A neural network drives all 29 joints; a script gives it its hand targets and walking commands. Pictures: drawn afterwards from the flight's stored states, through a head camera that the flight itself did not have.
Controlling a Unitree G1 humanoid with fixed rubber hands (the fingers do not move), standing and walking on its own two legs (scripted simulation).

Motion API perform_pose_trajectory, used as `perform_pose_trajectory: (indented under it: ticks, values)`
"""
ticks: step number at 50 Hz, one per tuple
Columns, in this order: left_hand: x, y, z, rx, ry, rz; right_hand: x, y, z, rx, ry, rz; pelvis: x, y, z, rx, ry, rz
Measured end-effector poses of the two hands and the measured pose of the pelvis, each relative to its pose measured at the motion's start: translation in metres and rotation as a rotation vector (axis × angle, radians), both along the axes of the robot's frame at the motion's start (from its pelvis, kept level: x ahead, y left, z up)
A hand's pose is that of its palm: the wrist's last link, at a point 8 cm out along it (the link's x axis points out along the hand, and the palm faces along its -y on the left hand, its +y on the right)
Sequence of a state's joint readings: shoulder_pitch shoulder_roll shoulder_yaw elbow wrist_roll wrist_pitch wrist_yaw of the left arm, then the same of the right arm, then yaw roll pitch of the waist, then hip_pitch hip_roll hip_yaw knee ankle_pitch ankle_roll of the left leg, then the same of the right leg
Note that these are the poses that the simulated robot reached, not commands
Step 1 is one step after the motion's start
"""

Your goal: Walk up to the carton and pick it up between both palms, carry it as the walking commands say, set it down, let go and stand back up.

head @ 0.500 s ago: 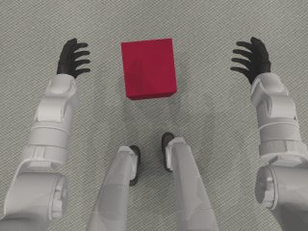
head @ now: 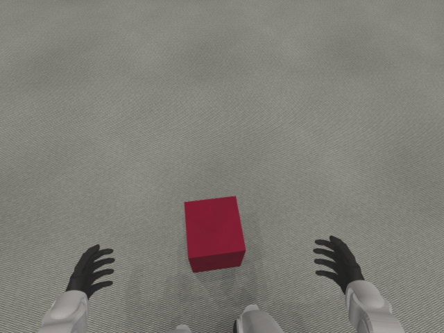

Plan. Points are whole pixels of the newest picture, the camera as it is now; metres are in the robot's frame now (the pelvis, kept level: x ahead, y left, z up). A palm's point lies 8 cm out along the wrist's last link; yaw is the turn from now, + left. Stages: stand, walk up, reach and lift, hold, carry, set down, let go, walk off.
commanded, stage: let go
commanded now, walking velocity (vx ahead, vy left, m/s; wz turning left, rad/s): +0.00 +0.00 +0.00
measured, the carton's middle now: (213, 235) +0.48 -0.01 -0.61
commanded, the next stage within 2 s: stand in 0.64 s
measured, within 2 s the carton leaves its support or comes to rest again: neither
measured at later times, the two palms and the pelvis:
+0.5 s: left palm (61, 310) +0.19 +0.25 -0.04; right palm (362, 301) +0.18 -0.24 -0.04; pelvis +0.03 +0.00 +0.03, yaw -1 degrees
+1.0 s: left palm (56, 313) +0.19 +0.26 -0.05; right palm (372, 331) +0.13 -0.26 -0.07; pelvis +0.04 +0.00 +0.03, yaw -1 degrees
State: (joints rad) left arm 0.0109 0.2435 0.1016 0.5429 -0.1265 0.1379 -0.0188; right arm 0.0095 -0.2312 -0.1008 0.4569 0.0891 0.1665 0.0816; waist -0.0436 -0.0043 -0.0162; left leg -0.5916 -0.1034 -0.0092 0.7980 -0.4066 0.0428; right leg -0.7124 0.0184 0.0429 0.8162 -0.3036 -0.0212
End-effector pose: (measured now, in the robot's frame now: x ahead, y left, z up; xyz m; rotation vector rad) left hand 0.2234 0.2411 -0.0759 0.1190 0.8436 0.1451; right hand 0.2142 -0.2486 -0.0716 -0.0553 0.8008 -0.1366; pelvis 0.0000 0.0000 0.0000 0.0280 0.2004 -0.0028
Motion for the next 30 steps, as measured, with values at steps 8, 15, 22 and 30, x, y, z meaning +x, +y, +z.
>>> perform_pose_trajectory:
  ticks: [8, 15, 22, 30]
  values:
    - [-0.027, 0.006, 0.029, 0.008, -0.049, -0.004, -0.049, -0.004, 0.019, -0.016, 0.019, -0.033, 0.016, 0.001, 0.017, -0.013, -0.119, -0.011]
    - [-0.022, 0.006, 0.046, 0.006, -0.084, -0.022, -0.055, 0.003, 0.028, 0.002, -0.007, -0.019, 0.025, 0.0, 0.024, -0.021, -0.19, -0.016]
    - [-0.029, 0.006, 0.041, 0.003, -0.023, -0.026, -0.042, 0.004, 0.031, -0.005, -0.021, 0.002, 0.026, 0.0, 0.025, -0.021, -0.226, -0.017]
    - [-0.03, 0.006, 0.038, 0.012, -0.002, -0.034, -0.039, 0.004, 0.027, -0.022, 0.01, 0.012, 0.029, 0.0, 0.025, -0.022, -0.225, -0.017]
